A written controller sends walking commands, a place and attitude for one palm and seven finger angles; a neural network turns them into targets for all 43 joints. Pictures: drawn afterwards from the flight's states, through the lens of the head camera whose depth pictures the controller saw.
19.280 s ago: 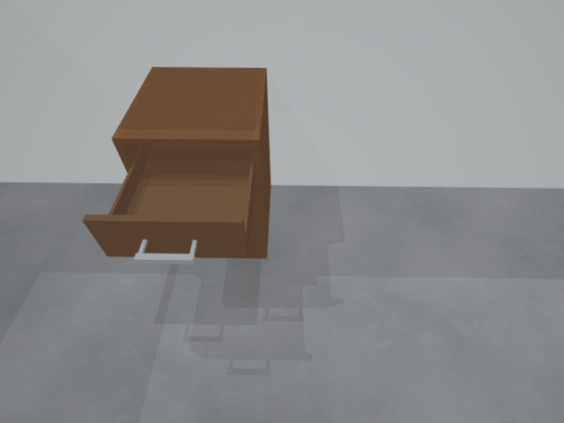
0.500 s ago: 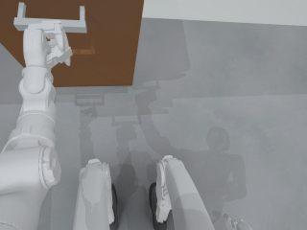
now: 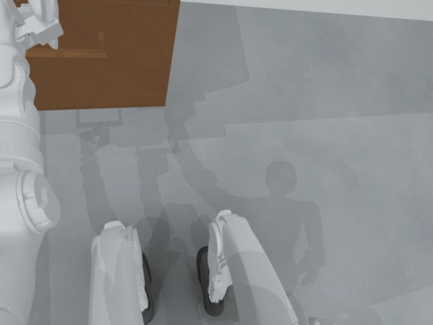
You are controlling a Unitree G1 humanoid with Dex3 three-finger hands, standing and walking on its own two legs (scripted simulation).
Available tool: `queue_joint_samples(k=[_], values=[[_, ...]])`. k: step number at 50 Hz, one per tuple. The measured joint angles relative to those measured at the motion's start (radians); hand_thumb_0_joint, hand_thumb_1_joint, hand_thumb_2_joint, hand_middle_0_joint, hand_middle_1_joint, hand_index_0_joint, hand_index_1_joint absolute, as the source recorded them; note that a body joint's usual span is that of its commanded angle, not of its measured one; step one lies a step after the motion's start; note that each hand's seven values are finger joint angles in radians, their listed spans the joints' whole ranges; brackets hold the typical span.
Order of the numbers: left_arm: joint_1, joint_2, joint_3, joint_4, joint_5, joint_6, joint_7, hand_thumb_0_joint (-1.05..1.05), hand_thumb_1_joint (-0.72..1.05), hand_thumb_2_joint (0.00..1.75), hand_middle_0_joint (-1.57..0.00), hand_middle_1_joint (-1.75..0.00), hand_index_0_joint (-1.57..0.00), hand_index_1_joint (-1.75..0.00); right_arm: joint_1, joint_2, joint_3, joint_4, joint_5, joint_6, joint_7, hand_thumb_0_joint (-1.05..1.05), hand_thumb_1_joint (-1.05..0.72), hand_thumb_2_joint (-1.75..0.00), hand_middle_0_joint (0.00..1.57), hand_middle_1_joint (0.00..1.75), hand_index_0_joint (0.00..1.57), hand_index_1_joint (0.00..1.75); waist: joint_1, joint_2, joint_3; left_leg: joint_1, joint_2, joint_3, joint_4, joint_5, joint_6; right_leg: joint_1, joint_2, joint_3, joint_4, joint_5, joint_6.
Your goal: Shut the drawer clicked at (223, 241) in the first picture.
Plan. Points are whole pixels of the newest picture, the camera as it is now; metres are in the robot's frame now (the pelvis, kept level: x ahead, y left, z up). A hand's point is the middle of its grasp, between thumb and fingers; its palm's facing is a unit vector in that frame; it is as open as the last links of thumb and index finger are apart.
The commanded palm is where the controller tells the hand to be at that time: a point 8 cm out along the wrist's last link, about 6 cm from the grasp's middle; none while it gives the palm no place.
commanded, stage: push the drawer shut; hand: left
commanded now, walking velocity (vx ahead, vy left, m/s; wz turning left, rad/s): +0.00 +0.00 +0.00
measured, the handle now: out of the picture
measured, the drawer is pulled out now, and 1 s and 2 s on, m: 0.00 0.00 0.00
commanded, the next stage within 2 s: pull the fist back off the drawer in 0.12 s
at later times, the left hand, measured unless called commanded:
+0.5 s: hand (51, 17) +0.58 +0.21 +0.02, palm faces +0.08 -0.99 -0.07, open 2.9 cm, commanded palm +0.58 +0.18 +0.03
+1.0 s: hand (54, 36) +0.55 +0.20 +0.02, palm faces +0.10 -0.99 -0.06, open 3.3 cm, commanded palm +0.53 +0.21 +0.03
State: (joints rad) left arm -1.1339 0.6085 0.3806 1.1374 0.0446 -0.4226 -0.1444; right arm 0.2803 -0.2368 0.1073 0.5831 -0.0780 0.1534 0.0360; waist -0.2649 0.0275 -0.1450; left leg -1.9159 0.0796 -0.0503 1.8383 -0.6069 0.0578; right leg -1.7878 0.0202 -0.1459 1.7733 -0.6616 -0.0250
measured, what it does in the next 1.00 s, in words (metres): stands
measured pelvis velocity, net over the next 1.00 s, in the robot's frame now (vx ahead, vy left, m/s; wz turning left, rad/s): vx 0.02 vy -0.01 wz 0.03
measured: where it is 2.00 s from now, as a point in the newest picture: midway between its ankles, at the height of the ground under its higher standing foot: (177, 296)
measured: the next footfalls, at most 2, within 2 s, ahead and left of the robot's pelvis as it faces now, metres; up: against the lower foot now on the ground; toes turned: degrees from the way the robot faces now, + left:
none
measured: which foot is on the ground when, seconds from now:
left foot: down 0.00-1.00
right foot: down 0.00-1.00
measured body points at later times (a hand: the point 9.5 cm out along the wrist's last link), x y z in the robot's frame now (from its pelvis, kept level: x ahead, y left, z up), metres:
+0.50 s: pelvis -0.02 +0.00 -0.01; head +0.21 +0.09 +0.37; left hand +0.57 +0.26 +0.03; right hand -0.02 -0.26 -0.08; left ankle +0.07 +0.10 -0.47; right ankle +0.06 -0.11 -0.47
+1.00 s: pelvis +0.02 -0.01 +0.02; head +0.24 +0.05 +0.41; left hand +0.54 +0.25 +0.03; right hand +0.08 -0.26 -0.09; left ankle +0.07 +0.10 -0.47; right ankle +0.06 -0.11 -0.47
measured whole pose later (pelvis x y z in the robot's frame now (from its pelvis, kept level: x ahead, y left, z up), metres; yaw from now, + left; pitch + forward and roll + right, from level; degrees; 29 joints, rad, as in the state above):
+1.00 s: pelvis +0.02 -0.01 +0.02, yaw +2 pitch +39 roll -7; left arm -0.90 0.48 0.36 0.91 -0.03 -0.42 -0.11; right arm 0.24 -0.24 0.06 0.57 -0.06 0.14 0.06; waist -0.20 0.04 -0.16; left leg -1.82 0.08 -0.03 1.76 -0.62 0.04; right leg -1.71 0.03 -0.12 1.71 -0.68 -0.03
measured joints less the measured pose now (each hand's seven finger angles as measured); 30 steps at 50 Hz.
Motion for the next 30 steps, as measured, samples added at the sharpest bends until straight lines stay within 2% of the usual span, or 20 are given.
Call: queue_joint_samples(k=[19,24,30], values=[[-0.148,0.078,-0.087,0.096,0.057,0.059,0.064,-0.07,0.56,0.94,-1.4,-1.6,-1.43,-1.6,0.015,-0.003,0.026,0.028,-0.015,-0.067,0.001,0.0,-0.9,-0.9,0.21,0.3,0.2,0.3,-0.058,-0.021,0.025,-0.055,-0.02,-0.023,0.002,0.066,0.003,-0.036,-0.018,-0.025,-0.002,0.053,0.0],[-0.131,0.079,-0.084,0.076,0.049,0.074,0.055,-0.04,0.6,0.93,-1.4,-1.6,-1.41,-1.6,0.033,-0.01,0.024,0.026,-0.014,-0.071,0.004,0.0,-0.9,-0.9,0.21,0.3,0.2,0.3,-0.057,-0.011,0.025,-0.052,-0.017,-0.023,-0.003,0.069,0.004,-0.035,-0.014,-0.024,-0.009,0.06,0.001],[-0.064,0.039,-0.064,0.017,0.018,0.075,0.055,0.0,0.71,0.92,-1.4,-1.6,-1.4,-1.6,0.049,-0.011,0.014,0.025,-0.008,-0.063,0.011,0.0,-0.9,-0.9,0.21,0.3,0.2,0.3,-0.037,0.004,0.023,-0.026,-0.01,-0.011,-0.018,0.059,0.005,-0.018,-0.007,-0.011,-0.021,0.056,0.003]])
